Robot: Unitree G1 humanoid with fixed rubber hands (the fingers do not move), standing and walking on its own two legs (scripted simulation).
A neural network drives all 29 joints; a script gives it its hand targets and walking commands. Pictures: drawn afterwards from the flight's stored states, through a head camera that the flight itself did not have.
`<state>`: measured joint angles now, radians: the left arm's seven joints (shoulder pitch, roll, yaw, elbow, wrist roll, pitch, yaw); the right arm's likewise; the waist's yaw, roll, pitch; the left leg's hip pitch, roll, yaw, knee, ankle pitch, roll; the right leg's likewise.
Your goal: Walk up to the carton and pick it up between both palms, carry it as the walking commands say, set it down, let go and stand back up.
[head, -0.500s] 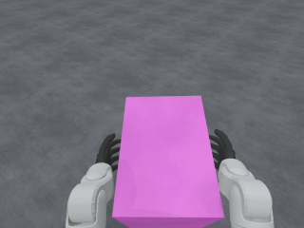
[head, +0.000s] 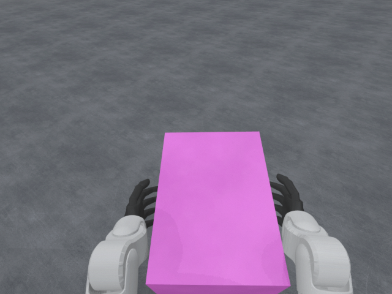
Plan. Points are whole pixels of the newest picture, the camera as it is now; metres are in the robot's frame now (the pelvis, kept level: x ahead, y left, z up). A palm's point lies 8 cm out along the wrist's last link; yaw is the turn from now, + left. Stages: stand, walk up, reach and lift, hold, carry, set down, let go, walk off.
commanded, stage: carry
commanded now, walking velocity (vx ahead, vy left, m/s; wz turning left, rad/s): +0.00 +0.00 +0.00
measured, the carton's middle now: (212, 222) +0.27 -0.01 +0.02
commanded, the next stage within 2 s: none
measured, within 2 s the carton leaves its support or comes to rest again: neither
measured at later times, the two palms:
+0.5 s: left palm (132, 235) +0.21 +0.13 +0.08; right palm (293, 224) +0.22 -0.14 +0.10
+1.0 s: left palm (132, 239) +0.21 +0.13 +0.08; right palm (293, 225) +0.22 -0.14 +0.10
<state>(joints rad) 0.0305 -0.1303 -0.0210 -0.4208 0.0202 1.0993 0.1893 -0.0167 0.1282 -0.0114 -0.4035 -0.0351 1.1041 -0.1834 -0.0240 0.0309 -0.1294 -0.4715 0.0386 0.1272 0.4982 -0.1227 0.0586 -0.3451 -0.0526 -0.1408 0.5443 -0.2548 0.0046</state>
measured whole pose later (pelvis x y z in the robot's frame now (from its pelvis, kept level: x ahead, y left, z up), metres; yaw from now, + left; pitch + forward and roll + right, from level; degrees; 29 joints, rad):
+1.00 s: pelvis -0.04 -0.01 +0.00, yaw +1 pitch +3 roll -2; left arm -0.01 -0.13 0.00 -0.41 0.02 1.11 0.19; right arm -0.07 0.13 -0.03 -0.37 -0.03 1.11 -0.18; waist 0.00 0.01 -0.12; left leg -0.53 0.03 0.06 0.49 -0.14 0.06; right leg -0.42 -0.01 -0.12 0.58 -0.32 -0.04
